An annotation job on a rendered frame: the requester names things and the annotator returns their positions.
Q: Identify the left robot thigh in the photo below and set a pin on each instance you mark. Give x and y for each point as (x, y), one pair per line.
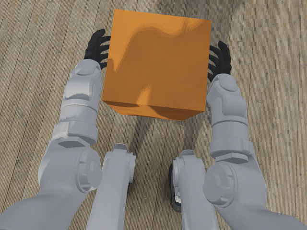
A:
(108, 210)

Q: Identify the carton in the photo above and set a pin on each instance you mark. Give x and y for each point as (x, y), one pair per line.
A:
(157, 65)

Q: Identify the right robot thigh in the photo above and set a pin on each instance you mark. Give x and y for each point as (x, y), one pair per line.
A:
(197, 212)

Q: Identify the right robot forearm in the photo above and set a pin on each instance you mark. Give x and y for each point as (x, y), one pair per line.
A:
(230, 123)

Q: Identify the left robot forearm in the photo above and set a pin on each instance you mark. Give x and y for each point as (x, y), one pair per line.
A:
(79, 108)

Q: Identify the robot thigh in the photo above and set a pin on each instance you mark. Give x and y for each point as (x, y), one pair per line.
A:
(108, 210)
(197, 212)

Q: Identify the robot right hand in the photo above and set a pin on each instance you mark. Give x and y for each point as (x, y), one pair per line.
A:
(222, 62)

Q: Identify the robot left upper arm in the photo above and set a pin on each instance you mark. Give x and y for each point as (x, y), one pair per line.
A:
(66, 176)

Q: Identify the robot right upper arm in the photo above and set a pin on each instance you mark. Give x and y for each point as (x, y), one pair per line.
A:
(239, 194)

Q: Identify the robot left hand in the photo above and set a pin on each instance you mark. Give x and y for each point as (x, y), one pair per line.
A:
(94, 49)

